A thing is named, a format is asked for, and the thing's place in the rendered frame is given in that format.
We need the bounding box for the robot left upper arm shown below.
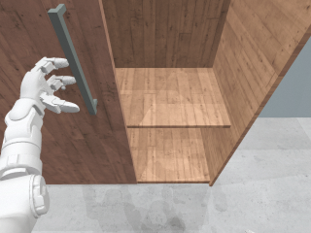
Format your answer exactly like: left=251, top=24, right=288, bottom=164
left=0, top=174, right=51, bottom=233

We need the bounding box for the handle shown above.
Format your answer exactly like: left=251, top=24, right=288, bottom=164
left=48, top=4, right=98, bottom=116

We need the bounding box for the robot left forearm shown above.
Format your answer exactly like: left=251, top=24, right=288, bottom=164
left=0, top=98, right=45, bottom=182

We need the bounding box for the wardrobe door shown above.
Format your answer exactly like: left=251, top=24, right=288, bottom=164
left=0, top=0, right=138, bottom=184

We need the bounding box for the robot left hand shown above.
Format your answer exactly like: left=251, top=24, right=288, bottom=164
left=19, top=57, right=80, bottom=114

